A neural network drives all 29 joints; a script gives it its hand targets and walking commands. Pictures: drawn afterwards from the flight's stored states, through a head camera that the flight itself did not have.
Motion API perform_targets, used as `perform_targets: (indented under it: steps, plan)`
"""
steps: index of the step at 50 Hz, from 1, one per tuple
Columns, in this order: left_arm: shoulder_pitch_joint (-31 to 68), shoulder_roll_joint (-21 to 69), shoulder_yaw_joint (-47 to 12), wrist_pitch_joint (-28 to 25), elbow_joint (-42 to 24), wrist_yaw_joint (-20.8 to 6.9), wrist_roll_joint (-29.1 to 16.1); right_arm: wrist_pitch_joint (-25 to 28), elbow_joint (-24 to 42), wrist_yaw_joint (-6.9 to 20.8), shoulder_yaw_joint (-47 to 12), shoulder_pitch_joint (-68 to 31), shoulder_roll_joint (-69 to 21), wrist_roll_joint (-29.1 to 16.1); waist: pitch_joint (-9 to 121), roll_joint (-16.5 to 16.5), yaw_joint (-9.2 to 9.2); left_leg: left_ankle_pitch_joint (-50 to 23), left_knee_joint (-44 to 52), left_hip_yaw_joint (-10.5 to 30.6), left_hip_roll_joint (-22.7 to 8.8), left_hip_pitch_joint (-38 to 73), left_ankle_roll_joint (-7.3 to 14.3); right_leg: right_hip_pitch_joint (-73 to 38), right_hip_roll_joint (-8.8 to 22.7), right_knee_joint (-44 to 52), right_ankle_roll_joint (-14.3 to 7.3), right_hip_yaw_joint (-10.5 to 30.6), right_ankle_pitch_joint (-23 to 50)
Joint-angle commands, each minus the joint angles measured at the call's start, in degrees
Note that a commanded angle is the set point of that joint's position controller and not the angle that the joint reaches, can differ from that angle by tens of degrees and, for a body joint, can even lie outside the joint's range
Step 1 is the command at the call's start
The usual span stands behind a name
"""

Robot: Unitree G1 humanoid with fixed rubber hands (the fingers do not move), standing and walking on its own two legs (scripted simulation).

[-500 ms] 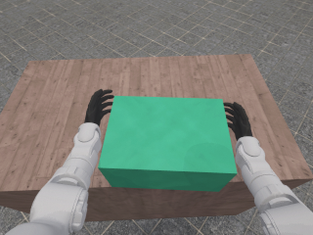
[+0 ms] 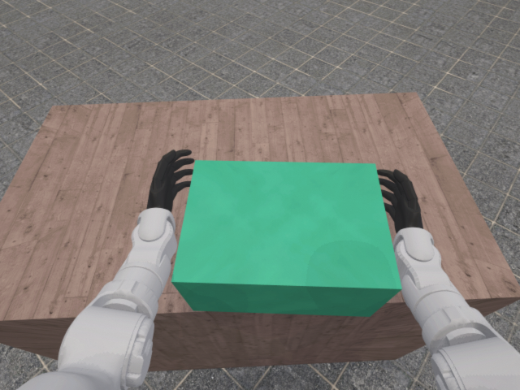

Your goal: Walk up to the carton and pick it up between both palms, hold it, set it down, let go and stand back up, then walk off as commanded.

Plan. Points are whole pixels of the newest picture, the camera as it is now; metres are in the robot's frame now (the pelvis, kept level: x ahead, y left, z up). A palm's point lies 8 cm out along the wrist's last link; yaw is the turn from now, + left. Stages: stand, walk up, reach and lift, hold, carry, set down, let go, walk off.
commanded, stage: reach and lift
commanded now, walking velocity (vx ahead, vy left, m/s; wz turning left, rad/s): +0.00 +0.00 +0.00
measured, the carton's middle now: (282, 238) +0.36 +0.00 -0.01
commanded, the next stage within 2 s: none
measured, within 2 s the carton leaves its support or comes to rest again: leaves its support in 0.06 s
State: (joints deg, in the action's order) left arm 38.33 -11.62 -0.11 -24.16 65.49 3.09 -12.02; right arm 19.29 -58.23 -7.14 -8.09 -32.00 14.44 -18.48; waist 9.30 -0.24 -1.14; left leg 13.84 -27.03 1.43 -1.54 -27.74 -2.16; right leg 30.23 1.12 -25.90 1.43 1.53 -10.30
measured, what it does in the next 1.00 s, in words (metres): stands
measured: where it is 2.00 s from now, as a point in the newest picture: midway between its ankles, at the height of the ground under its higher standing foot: outside the picture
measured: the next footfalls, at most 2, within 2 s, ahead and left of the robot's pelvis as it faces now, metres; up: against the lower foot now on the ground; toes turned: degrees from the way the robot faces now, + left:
none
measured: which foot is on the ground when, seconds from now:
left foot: down 0.00-1.00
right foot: down 0.00-1.00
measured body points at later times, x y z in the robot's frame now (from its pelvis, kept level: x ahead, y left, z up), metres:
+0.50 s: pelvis -0.01 +0.02 +0.00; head +0.00 +0.03 +0.45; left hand +0.37 +0.22 +0.06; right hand +0.37 -0.18 +0.06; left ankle -0.02 +0.14 -0.74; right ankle +0.01 -0.14 -0.74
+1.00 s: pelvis -0.02 +0.02 +0.01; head -0.06 +0.02 +0.46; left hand +0.36 +0.22 +0.15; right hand +0.37 -0.17 +0.14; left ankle -0.02 +0.14 -0.74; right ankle +0.01 -0.14 -0.74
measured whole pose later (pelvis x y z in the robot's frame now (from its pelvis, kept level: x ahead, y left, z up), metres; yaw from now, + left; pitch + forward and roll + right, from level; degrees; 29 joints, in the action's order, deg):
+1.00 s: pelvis -0.02 +0.02 +0.01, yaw +0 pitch +3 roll -1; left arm 31.3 -11.0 3.5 9.4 36.0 7.3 -6.3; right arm -10.8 -38.5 -4.3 -3.1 -31.4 16.2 -13.1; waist 10.0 0.6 -1.1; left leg 13.2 -25.5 1.4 -1.6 -15.4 -1.2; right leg 14.8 1.1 -17.9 2.6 1.5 -6.2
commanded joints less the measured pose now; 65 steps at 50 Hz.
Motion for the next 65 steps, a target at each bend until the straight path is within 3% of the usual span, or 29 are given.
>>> perform_targets:
  steps: [1, 5, 7, 12, 14, 17, 18, 21, 24, 25, 27, 28, 32, 34, 36, 37, 39, 40, 41, 42, 43, 48, 49, 51, 53, 58, 60, 62, 65]
  plan:
    - [18.8, 19.0, -6.8, -5.9, -12.3, -4.3, 6.8, 6.6, 17.6, 4.8, -2.9, -29.0, -17.9, 9.7, 37.0, 0.6, 0.51, -35.5, -3.4, -2.3, 2.4, 13.9, -2.6, -22.7, -3.6, 2.3, -0.9, -3.2, 25.7]
    - [19.4, 30.9, -11.6, -7.2, -17.2, -6.0, 8.4, 7.1, 21.6, 7.7, -7.9, -29.1, -26.9, 12.6, 36.6, -0.1, 0.52, -36.9, -1.1, -1.8, 3.0, 15.5, -2.8, -24.2, -3.7, 3.9, -1.1, -3.5, 26.8]
    - [21.2, 36.2, -13.1, -7.8, -16.8, -7.3, 9.8, 6.8, 24.4, 9.1, -8.9, -30.3, -32.7, 16.2, 36.5, -2.0, 1.84, -33.3, 0.8, -1.4, 3.4, 15.3, -2.3, -24.1, -3.5, 5.1, -0.9, -3.8, 23.7]
    - [26.8, 42.4, -16.3, -6.6, -16.6, -7.7, 9.5, 4.6, 20.6, 11.8, -8.6, -31.4, -38.5, 17.1, 29.9, -0.1, 3.29, -25.5, 3.5, -0.2, 2.8, 14.8, -2.3, -20.8, -3.4, 6.9, -1.5, -3.7, 14.5]
    - [25.8, 44.3, -16.9, -5.7, -17.6, -7.2, 8.6, 3.5, 20.4, 12.5, -8.0, -31.9, -38.2, 16.7, 29.8, -0.8, 3.29, -24.7, 4.4, 0.4, 2.3, 17.0, -2.3, -19.1, -3.9, 7.7, -2.0, -4.1, 12.4]
    - [28.8, 43.6, -18.1, -2.9, -17.6, -6.7, 8.0, 0.8, 18.5, 13.2, -6.7, -32.0, -37.7, 16.3, 25.1, 1.7, 3.95, -20.1, 5.6, 1.4, 2.1, 15.4, -2.4, -18.2, -3.2, 8.6, -2.7, -3.5, 8.2]
    - [30.5, 44.0, -18.4, -1.9, -18.2, -6.3, 7.9, -0.3, 18.6, 13.7, -7.3, -34.5, -38.1, 15.4, 24.7, 2.2, 2.69, -17.5, 6.1, 1.2, 2.1, 15.4, -2.2, -17.5, -3.0, 8.8, -3.0, -3.2, 5.2]
    - [31.9, 45.1, -20.5, 2.3, -21.1, -5.2, 5.5, -4.4, 18.6, 14.6, -8.4, -34.6, -38.2, 12.3, 21.6, 3.0, 1.90, -13.8, 7.2, 1.1, 2.0, 16.6, -1.9, -17.7, -2.8, 9.3, -3.6, -2.6, 1.7]
    - [34.7, 48.2, -25.7, 5.2, -32.1, -3.3, 1.9, -6.5, 29.8, 15.0, -12.5, -40.7, -40.2, 8.0, 29.4, 4.2, 0.91, -20.8, 5.2, 1.8, 2.0, 19.4, -2.2, -19.5, -3.5, 8.3, -3.6, -2.4, 6.7]
    - [35.3, 49.6, -28.6, 6.0, -36.8, -2.7, 0.2, -7.5, 32.2, 14.7, -13.8, -39.0, -41.3, 6.4, 31.8, 5.0, 2.12, -23.9, 4.2, 2.1, 2.0, 21.3, -2.7, -19.7, -4.1, 7.7, -3.6, -2.5, 9.1]
    - [33.1, 50.2, -29.1, 8.8, -41.2, -1.8, -0.8, -9.7, 37.3, 14.6, -15.5, -39.3, -41.2, 3.2, 33.2, 5.0, 1.07, -28.9, 2.8, 2.3, 2.2, 24.3, -3.1, -20.3, -4.9, 8.0, -3.3, -2.0, 11.2]
    - [31.7, 51.1, -30.6, 9.8, -44.8, -1.3, -1.1, -10.6, 40.0, 14.5, -16.2, -39.1, -40.8, 2.5, 33.7, 4.9, 1.85, -31.0, 2.3, 3.0, 2.0, 24.7, -3.4, -19.5, -5.3, 7.8, -3.1, -2.4, 12.5]
    - [25.4, 46.6, -27.1, 17.8, -47.4, -1.6, 1.1, -16.5, 41.4, 13.8, -15.2, -33.8, -36.7, 1.8, 27.0, 2.8, 1.69, -30.4, 3.6, 3.3, 2.1, 24.2, -3.1, -22.0, -5.1, 8.7, -2.7, -1.4, 13.3]
    - [20.5, 43.1, -21.8, 22.4, -45.0, -3.2, 3.3, -20.2, 38.4, 13.4, -14.0, -29.5, -34.2, 2.3, 21.9, -1.2, 1.01, -26.8, 5.8, 2.5, 2.2, 23.3, -1.8, -25.5, -4.7, 9.6, -2.2, -1.0, 12.7]
    - [19.6, 41.4, -19.2, 25.6, -45.7, -4.8, 4.1, -22.7, 36.9, 12.8, -12.2, -26.8, -33.5, 2.6, 19.7, -2.6, 2.05, -23.1, 7.2, 2.2, 2.5, 21.3, -1.3, -28.2, -4.2, 9.7, -2.1, -0.9, 12.0]
    - [19.0, 40.4, -16.2, 27.4, -44.4, -5.8, 5.2, -23.7, 39.1, 12.7, -11.9, -28.9, -33.9, 2.6, 18.5, -4.5, 0.84, -22.4, 7.9, 1.5, 2.9, 19.4, -0.4, -30.2, -4.2, 9.9, -1.9, -0.5, 12.1]
    - [23.3, 41.2, -16.1, 28.9, -46.7, -6.4, 4.4, -24.6, 42.6, 12.3, -11.0, -34.0, -34.4, 1.9, 19.2, -3.2, 1.90, -20.6, 8.3, 1.4, 3.4, 17.6, -0.9, -31.5, -4.0, 9.6, -1.9, -0.5, 11.7]
    - [22.8, 40.2, -13.5, 30.1, -44.5, -7.2, 5.3, -25.3, 41.9, 12.3, -9.5, -35.5, -34.0, 2.6, 15.3, -4.7, 1.93, -16.6, 9.2, 0.9, 3.7, 15.6, -0.2, -31.0, -3.8, 10.1, -1.7, -0.6, 9.2]
    - [26.6, 42.1, -16.4, 30.1, -48.6, -7.2, 3.5, -25.1, 44.7, 12.5, -9.0, -37.9, -34.9, 2.5, 18.8, -3.0, 3.52, -18.0, 9.0, 1.3, 3.6, 15.9, -1.0, -32.4, -3.8, 9.3, -2.0, -0.8, 11.3]
    - [26.8, 42.6, -16.0, 30.6, -49.5, -7.4, 3.7, -25.6, 45.9, 12.6, -9.0, -38.5, -35.1, 2.2, 18.6, -3.5, 3.39, -18.5, 8.7, 1.1, 3.8, 16.4, -1.0, -31.5, -4.1, 9.3, -1.9, -1.0, 11.7]
    - [31.9, 43.7, -18.5, 30.2, -53.1, -6.9, 2.1, -25.2, 48.9, 12.9, -9.7, -43.8, -36.2, 1.8, 22.9, -1.5, 3.73, -19.8, 7.9, 1.4, 3.7, 17.9, -1.6, -30.7, -4.0, 9.0, -2.2, -1.2, 12.6]
    - [29.2, 44.1, -15.7, 34.3, -51.6, -7.0, 5.5, -28.4, 39.3, 14.0, -5.6, -38.8, -33.3, 2.7, 17.0, 2.4, 4.82, -13.8, 9.7, 1.5, 3.1, 18.4, -2.9, -27.5, -3.8, 10.6, -3.7, -1.0, 7.1]
    - [26.2, 41.5, -11.6, 36.1, -45.1, -8.2, 8.2, -29.7, 34.3, 14.1, -2.9, -37.1, -31.5, 4.8, 9.7, 0.5, 4.81, -8.4, 11.6, 0.8, 3.3, 15.4, -2.1, -26.6, -3.4, 11.9, -3.8, -0.9, 3.5]
    - [26.4, 39.7, -6.7, 38.6, -42.8, -9.4, 10.8, -30.3, 31.8, 14.6, 0.0, -39.0, -30.0, 6.0, 7.7, -0.2, 4.11, -3.9, 13.4, -0.1, 3.4, 14.0, -0.9, -28.1, -3.0, 12.1, -4.1, -1.2, 0.9]
    - [27.2, 39.3, -6.3, 39.9, -41.5, -10.4, 10.5, -30.5, 34.1, 14.8, 0.4, -42.7, -30.3, 5.8, 8.2, -1.3, 3.63, -2.1, 14.1, -0.8, 4.0, 12.4, 0.0, -29.4, -3.0, 12.1, -3.7, -1.5, 0.3]
    - [33.0, 44.5, -16.4, 39.6, -55.1, -8.5, 4.8, -29.0, 48.0, 15.8, -5.0, -49.7, -34.8, 3.0, 21.3, 0.0, 4.16, -11.4, 10.7, 0.2, 4.1, 17.9, -1.4, -29.2, -4.4, 10.3, -3.5, -2.5, 8.3]
    - [34.3, 46.1, -19.2, 39.6, -59.4, -7.4, 3.4, -29.1, 49.5, 16.0, -5.8, -49.8, -34.9, 2.1, 24.9, 1.9, 4.74, -13.8, 9.6, 0.7, 4.2, 20.2, -2.3, -27.5, -4.8, 10.0, -3.9, -2.3, 9.6]
    - [31.7, 45.6, -19.7, 41.2, -60.3, -6.8, 2.9, -30.2, 49.9, 15.7, -5.6, -46.6, -34.2, 1.6, 25.0, 2.9, 5.30, -16.1, 9.1, 1.2, 3.9, 21.0, -2.7, -27.6, -4.7, 10.0, -4.1, -2.1, 11.6]
    - [24.8, 41.1, -12.2, 45.6, -50.2, -8.8, 8.0, -33.3, 44.1, 14.6, -2.0, -42.5, -30.4, 4.3, 15.4, -0.4, 5.47, -10.7, 11.2, 0.3, 4.5, 17.6, -0.8, -29.1, -4.1, 11.5, -3.8, -1.7, 9.1]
